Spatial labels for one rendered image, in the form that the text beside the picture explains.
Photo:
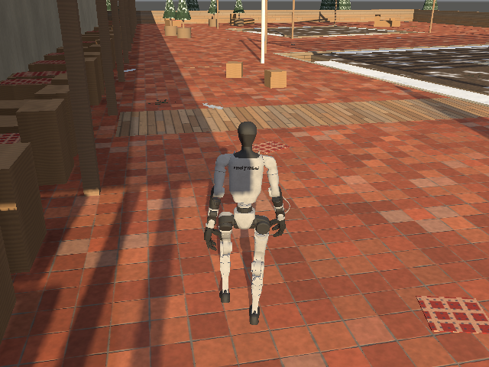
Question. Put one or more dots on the robot right forearm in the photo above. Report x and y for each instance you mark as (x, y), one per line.
(278, 206)

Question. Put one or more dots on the robot left forearm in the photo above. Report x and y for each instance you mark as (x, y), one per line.
(213, 210)

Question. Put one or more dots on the robot left upper arm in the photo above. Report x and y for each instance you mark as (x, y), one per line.
(219, 175)

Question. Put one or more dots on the robot right upper arm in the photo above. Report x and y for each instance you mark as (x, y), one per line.
(272, 174)

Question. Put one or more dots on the robot left hand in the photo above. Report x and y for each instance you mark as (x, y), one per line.
(207, 237)

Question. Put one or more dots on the robot right thigh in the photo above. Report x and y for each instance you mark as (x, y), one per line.
(261, 233)

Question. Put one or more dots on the robot right hand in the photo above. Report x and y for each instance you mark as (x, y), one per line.
(280, 225)

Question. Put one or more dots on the right robot foot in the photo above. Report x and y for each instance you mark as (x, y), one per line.
(254, 317)

